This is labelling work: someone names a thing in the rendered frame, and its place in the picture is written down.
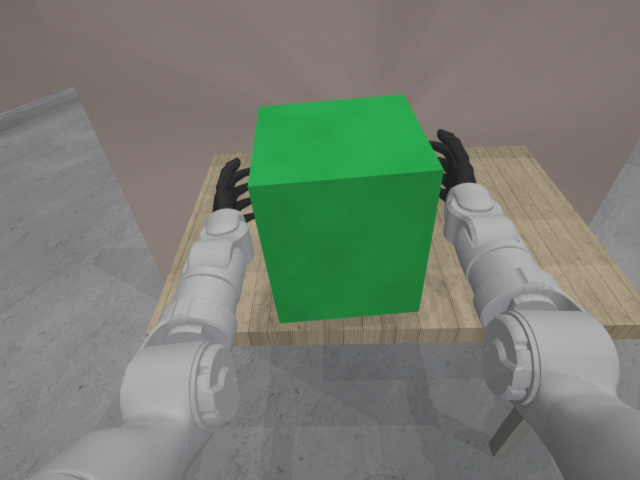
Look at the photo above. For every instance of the robot left hand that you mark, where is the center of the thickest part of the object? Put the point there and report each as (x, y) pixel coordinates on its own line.
(226, 194)

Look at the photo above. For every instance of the robot left forearm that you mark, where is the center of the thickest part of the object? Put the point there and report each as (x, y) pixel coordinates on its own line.
(209, 288)

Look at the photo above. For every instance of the carton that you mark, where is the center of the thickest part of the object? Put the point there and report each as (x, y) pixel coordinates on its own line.
(344, 195)

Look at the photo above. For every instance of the robot right upper arm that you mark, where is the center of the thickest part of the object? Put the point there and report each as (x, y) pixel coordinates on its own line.
(559, 370)

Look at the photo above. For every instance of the robot right forearm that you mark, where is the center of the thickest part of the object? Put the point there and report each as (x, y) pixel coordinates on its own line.
(497, 264)

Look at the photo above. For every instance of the table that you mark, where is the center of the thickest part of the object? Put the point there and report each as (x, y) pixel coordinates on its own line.
(558, 239)

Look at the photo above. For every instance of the robot right hand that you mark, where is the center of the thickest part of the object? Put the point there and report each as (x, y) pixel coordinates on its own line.
(455, 164)

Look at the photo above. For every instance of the robot left upper arm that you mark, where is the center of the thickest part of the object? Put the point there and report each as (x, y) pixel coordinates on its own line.
(174, 398)

